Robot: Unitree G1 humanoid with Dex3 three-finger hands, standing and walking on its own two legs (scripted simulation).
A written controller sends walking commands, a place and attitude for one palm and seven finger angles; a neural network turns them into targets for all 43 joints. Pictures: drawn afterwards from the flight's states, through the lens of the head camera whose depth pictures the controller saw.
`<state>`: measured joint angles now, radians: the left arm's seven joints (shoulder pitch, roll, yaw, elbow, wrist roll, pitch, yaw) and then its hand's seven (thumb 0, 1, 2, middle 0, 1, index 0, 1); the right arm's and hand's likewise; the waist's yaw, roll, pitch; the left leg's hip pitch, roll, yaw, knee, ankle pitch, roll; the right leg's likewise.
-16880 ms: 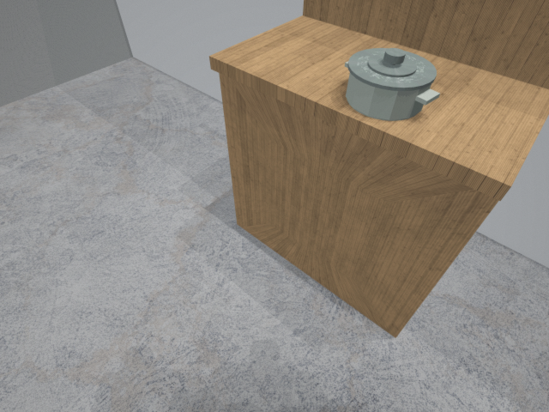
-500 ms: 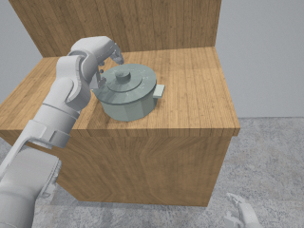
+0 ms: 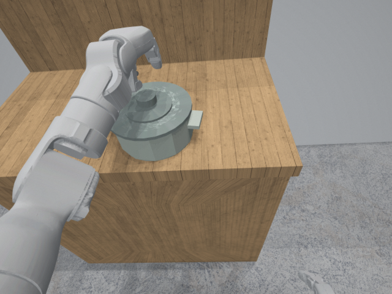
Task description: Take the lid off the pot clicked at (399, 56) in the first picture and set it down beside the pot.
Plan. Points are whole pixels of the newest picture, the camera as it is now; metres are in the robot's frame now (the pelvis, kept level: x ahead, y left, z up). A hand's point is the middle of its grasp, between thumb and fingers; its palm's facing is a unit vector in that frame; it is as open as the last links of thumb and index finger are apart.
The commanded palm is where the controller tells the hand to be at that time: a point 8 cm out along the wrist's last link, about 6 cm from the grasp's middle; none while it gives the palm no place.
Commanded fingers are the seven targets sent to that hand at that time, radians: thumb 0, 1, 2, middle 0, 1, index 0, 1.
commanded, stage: move the open hand above the knob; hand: left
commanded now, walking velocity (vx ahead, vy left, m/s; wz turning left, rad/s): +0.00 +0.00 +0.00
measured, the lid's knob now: (146, 98) +0.49 +0.11 +0.16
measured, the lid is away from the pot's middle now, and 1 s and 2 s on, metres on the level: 0.00 0.00 0.00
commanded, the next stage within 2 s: lower the open fingers around the knob in 0.78 s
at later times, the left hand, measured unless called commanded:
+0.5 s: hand (125, 78) +0.45 +0.13 +0.23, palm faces -0.19 -0.05 -0.98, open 9.8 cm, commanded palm +0.42 +0.13 +0.29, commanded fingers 0.00 -0.38 1.73 -0.89 -0.08 -0.89 -0.08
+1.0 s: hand (138, 77) +0.46 +0.11 +0.23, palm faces -0.24 -0.06 -0.97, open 9.8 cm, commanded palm +0.43 +0.12 +0.28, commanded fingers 0.00 -0.38 1.73 -0.89 -0.08 -0.89 -0.08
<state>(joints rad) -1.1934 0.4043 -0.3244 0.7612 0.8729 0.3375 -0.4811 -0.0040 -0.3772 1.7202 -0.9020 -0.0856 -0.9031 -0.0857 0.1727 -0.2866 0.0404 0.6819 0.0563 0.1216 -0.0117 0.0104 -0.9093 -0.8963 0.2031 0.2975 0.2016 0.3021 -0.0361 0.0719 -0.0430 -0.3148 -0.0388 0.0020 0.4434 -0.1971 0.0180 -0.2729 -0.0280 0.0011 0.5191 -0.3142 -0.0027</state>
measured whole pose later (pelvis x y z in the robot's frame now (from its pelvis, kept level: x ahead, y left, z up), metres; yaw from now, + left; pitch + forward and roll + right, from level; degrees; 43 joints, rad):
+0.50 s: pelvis +0.00 +0.01 +0.00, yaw +0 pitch +3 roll +1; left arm -1.14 0.40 -0.34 0.70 0.87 0.37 -0.48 0.00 -0.38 1.72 -0.90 -0.09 -0.90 -0.09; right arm 0.15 -0.28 0.05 0.66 0.06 0.12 -0.01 0.01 -0.91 -0.90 0.20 0.30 0.20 0.30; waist -0.01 0.07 -0.06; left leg -0.29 -0.05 0.01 0.43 -0.19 0.03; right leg -0.25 -0.04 0.01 0.49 -0.30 0.01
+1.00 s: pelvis +0.00 +0.00 +0.00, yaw -1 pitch +3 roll +1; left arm -1.24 0.35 -0.34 0.89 0.87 0.36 -0.46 0.00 -0.38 1.72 -0.90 -0.09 -0.90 -0.09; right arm 0.18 -0.27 0.07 0.70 0.05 0.12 -0.04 0.01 -0.91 -0.90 0.21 0.30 0.20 0.30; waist -0.03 0.07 -0.05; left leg -0.29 -0.04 0.01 0.41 -0.18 0.02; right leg -0.26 -0.03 0.01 0.50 -0.29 0.00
